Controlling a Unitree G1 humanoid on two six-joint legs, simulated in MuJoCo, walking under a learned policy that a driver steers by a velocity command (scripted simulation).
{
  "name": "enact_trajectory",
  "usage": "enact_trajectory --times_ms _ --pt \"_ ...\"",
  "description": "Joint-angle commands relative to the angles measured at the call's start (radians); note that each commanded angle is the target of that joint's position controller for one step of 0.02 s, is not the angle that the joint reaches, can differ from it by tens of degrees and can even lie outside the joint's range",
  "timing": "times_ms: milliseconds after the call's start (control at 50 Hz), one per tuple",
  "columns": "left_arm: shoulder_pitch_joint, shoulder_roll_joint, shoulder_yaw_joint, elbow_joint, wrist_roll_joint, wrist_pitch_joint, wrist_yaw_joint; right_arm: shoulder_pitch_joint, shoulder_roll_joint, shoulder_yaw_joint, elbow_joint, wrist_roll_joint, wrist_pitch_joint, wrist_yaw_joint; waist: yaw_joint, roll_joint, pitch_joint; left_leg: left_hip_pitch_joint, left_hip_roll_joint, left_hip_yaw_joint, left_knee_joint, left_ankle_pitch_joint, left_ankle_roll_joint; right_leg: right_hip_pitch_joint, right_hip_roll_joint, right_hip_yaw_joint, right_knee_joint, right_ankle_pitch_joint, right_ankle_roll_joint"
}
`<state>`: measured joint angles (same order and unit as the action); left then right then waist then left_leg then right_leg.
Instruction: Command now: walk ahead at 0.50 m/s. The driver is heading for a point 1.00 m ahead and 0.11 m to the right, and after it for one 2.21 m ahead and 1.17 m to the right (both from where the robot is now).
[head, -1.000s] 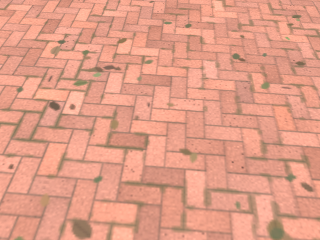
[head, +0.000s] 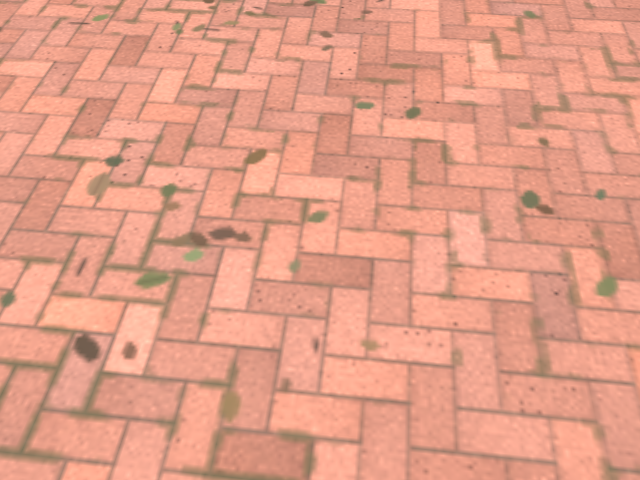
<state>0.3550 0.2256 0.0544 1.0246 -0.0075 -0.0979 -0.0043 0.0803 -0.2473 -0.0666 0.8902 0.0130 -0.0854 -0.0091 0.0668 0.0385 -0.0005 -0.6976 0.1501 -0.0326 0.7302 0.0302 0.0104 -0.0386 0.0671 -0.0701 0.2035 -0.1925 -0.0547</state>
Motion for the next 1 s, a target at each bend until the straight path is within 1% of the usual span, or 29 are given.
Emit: enact_trajectory --times_ms 20,100,140,160,180,200,220,240,260,280,320,360,400,460,520,640,660,700,720,740,760,780,800,820,840,860,880,940,1000 --pt "0.024 0.166 0.031 -0.036 -0.011 -0.006 0.008 -0.103 -0.035 0.003 -0.067 0.007 -0.011 0.015 0.004 -0.090 0.079 0.062 -0.043 0.046 -0.123 0.069 -0.004 -0.071 -0.261 0.115 -0.086 0.165 -0.152" --pt "0.049 0.181 0.042 -0.016 -0.016 0.014 0.014 -0.139 -0.067 -0.001 -0.101 0.013 -0.021 0.039 -0.012 -0.108 0.083 0.060 -0.061 0.035 -0.204 -0.050 0.041 0.076 -0.333 0.138 -0.001 0.221 -0.127" --pt "0.007 0.193 0.046 -0.026 -0.016 0.025 0.016 -0.023 -0.111 -0.022 -0.077 0.012 -0.027 0.042 -0.090 -0.128 0.014 0.235 -0.110 0.075 -0.232 -0.104 0.075 0.092 -0.320 0.112 0.135 0.468 -0.097" --pt "-0.005 0.170 0.038 -0.032 -0.012 0.030 0.016 0.145 -0.156 -0.048 -0.023 0.008 -0.027 0.037 -0.165 -0.110 -0.084 0.455 -0.139 0.096 -0.234 -0.098 0.102 0.042 -0.265 0.069 0.330 0.575 -0.070" --pt "0.009 0.130 0.019 -0.056 0.005 0.031 0.016 0.333 -0.238 -0.072 0.015 -0.004 -0.025 0.027 -0.218 0.010 -0.239 0.762 0.039 -0.110 -0.218 -0.101 0.167 -0.159 -0.201 0.014 0.660 0.342 -0.030" --pt "0.136 -0.018 -0.021 -0.061 0.002 0.007 0.004 0.390 -0.311 -0.084 0.040 -0.011 -0.023 0.036 -0.142 0.290 -0.358 1.083 0.252 -0.613 -0.360 -0.292 0.333 -0.561 -0.005 0.049 1.000 -0.308 0.029" --pt "0.079 0.091 0.001 -0.051 -0.025 -0.018 0.000 0.377 -0.205 -0.054 0.032 -0.007 -0.026 0.039 -0.173 0.193 -0.352 1.076 0.238 -0.698 -0.438 -0.403 0.309 -0.680 -0.046 0.190 1.130 -0.377 0.010" --pt "-0.021 0.150 0.015 -0.081 -0.044 -0.032 -0.002 0.284 -0.155 -0.039 0.012 -0.003 -0.031 0.037 -0.164 0.135 -0.210 0.957 0.206 -0.540 -0.439 -0.349 0.257 -0.747 -0.098 0.177 1.148 -0.294 -0.012" --pt "-0.075 0.150 0.015 -0.093 -0.039 -0.035 0.005 0.197 -0.130 -0.029 -0.010 -0.008 -0.031 0.036 -0.134 0.043 -0.141 0.812 0.171 -0.414 -0.455 -0.230 0.233 -0.710 -0.153 0.152 1.108 -0.196 -0.015" --pt "-0.101 0.144 0.023 -0.094 -0.021 -0.029 0.012 0.144 -0.102 -0.021 -0.016 -0.016 -0.032 0.039 -0.106 0.010 -0.083 0.682 0.135 -0.321 -0.482 -0.134 0.220 -0.663 -0.186 0.144 1.042 -0.136 -0.013" --pt "-0.055 0.106 0.026 -0.081 -0.019 0.001 0.013 0.134 -0.071 -0.012 -0.004 -0.027 -0.036 0.041 -0.057 0.039 -0.063 0.578 0.097 -0.218 -0.538 -0.080 0.209 -0.565 -0.220 0.151 0.972 -0.080 -0.012" --pt "-0.054 0.081 0.026 -0.077 -0.024 0.024 0.014 0.164 -0.094 -0.018 0.015 -0.025 -0.042 0.032 -0.047 0.029 -0.029 0.544 0.093 -0.143 -0.581 -0.041 0.214 -0.580 -0.227 0.150 0.921 -0.044 -0.002" --pt "-0.114 0.082 0.029 -0.097 -0.022 0.034 0.015 0.194 -0.116 -0.025 0.029 -0.030 -0.043 0.018 -0.059 0.011 0.005 0.557 0.096 -0.088 -0.606 -0.014 0.208 -0.654 -0.221 0.173 0.847 0.044 0.010" --pt "-0.179 0.079 0.035 -0.119 -0.018 0.032 0.007 0.216 -0.116 -0.025 0.038 -0.031 -0.039 0.003 -0.074 0.013 0.028 0.592 0.082 0.002 -0.619 0.012 0.178 -0.709 -0.190 0.199 0.711 0.196 0.017" --pt "-0.264 0.067 0.029 -0.150 -0.014 0.027 -0.007 0.224 -0.119 -0.022 0.039 -0.027 -0.037 -0.007 -0.098 0.015 0.055 0.599 0.064 0.095 -0.636 0.020 0.146 -0.680 -0.169 0.144 0.565 0.316 0.016" --pt "-0.416 0.039 0.010 -0.240 -0.014 0.027 -0.043 0.313 -0.136 -0.029 0.073 -0.014 -0.006 -0.017 -0.148 -0.001 0.110 0.808 0.125 0.176 -0.556 0.170 0.133 -0.750 -0.148 0.056 0.427 0.224 -0.013" --pt "-0.425 0.042 0.010 -0.256 -0.015 0.026 -0.051 0.308 -0.143 -0.032 0.070 -0.012 0.002 -0.019 -0.142 0.007 0.110 0.831 0.135 0.189 -0.522 0.248 0.128 -0.740 -0.137 0.032 0.416 0.175 -0.023" --pt "-0.391 0.070 0.023 -0.274 -0.017 0.027 -0.063 0.275 -0.174 -0.039 0.052 -0.007 0.015 -0.028 -0.100 0.048 0.061 0.845 0.139 0.223 -0.404 0.588 0.108 -0.619 -0.080 -0.035 0.415 0.073 -0.056" --pt "-0.327 0.098 0.038 -0.269 -0.018 0.029 -0.066 0.262 -0.190 -0.043 0.042 -0.006 0.023 -0.033 -0.058 0.076 0.011 0.841 0.137 0.235 -0.297 0.758 0.097 -0.516 -0.040 -0.064 0.426 0.024 -0.077" --pt "-0.196 0.144 0.062 -0.244 -0.021 0.030 -0.064 0.239 -0.201 -0.044 0.032 -0.005 0.029 -0.036 0.016 0.079 -0.062 0.797 0.117 0.248 -0.122 0.817 0.078 -0.337 -0.002 -0.072 0.391 0.036 -0.108" --pt "-0.028 0.215 0.097 -0.208 -0.020 0.035 -0.049 0.220 -0.202 -0.041 0.015 -0.002 0.025 -0.037 0.102 0.037 -0.150 0.620 0.076 0.257 0.131 0.649 0.037 -0.045 -0.024 0.020 0.327 0.094 -0.156" --pt "0.063 0.322 0.122 -0.192 -0.018 0.041 -0.027 0.289 -0.086 -0.007 -0.025 -0.035 0.002 -0.020 0.050 -0.205 -0.264 0.202 -0.069 0.231 0.513 -0.146 -0.022 0.339 -0.282 0.472 0.325 0.090 -0.301" --pt "0.077 0.311 0.106 -0.208 -0.011 0.033 -0.028 0.279 -0.062 0.013 -0.057 -0.008 -0.048 0.000 0.028 -0.230 -0.399 -0.025 -0.212 0.006 0.719 -0.629 -0.028 0.498 -0.428 0.922 0.139 -0.004 -0.424" --pt "0.067 0.237 0.087 -0.206 -0.001 0.029 -0.025 0.152 -0.128 -0.007 -0.086 0.031 -0.079 0.013 0.069 -0.155 -0.305 -0.132 -0.145 -0.077 0.733 -0.558 0.002 0.450 -0.382 0.784 0.109 0.013 -0.350" --pt "-0.002 0.188 0.074 -0.216 -0.008 0.024 -0.024 0.111 -0.132 -0.005 -0.099 0.035 -0.089 0.015 0.037 -0.101 -0.188 -0.139 -0.097 -0.062 0.652 -0.465 0.020 0.301 -0.339 0.627 0.107 0.070 -0.305" --pt "-0.089 0.156 0.063 -0.240 -0.012 0.021 -0.026 0.105 -0.132 -0.012 -0.089 0.011 -0.087 0.006 -0.016 -0.022 -0.113 -0.073 -0.058 -0.052 0.558 -0.410 0.014 0.125 -0.295 0.519 0.092 0.151 -0.272" --pt "-0.143 0.130 0.053 -0.260 -0.008 0.021 -0.023 0.116 -0.144 -0.023 -0.088 -0.007 -0.073 -0.001 -0.056 -0.019 -0.074 0.008 -0.033 -0.048 0.489 -0.379 0.002 -0.006 -0.263 0.451 0.066 0.217 -0.259" --pt "-0.157 0.148 0.053 -0.275 -0.002 0.018 -0.008 0.151 -0.109 -0.023 -0.096 -0.019 -0.033 -0.003 -0.101 -0.059 -0.044 0.100 -0.014 -0.020 0.357 -0.324 -0.041 -0.176 -0.229 0.355 0.013 0.312 -0.259" --pt "-0.100 0.172 0.056 -0.256 -0.004 0.015 0.009 0.056 -0.084 -0.011 -0.128 -0.026 -0.023 -0.006 -0.067 -0.084 -0.015 0.096 -0.026 0.008 0.142 -0.132 -0.065 -0.216 -0.189 0.263 -0.005 0.356 -0.224"
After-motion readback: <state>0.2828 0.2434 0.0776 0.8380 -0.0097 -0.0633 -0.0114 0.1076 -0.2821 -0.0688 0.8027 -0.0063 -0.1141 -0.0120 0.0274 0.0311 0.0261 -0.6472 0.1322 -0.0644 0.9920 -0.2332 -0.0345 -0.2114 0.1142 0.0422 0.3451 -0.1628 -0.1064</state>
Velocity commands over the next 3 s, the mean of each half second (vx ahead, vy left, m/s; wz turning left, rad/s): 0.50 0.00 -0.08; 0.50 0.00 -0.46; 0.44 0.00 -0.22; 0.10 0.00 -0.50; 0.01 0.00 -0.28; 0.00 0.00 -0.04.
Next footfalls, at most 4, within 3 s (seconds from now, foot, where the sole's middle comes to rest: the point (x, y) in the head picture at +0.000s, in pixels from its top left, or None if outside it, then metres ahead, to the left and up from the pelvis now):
0.18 left None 0.29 0.15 -0.78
0.76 right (399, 444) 0.59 -0.09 -0.78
1.26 left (353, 306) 0.93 0.02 -0.78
1.76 right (460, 297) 0.98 -0.25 -0.78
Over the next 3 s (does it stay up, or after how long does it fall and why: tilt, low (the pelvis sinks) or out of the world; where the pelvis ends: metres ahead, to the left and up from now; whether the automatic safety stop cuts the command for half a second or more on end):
stays up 0.96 -0.11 -0.01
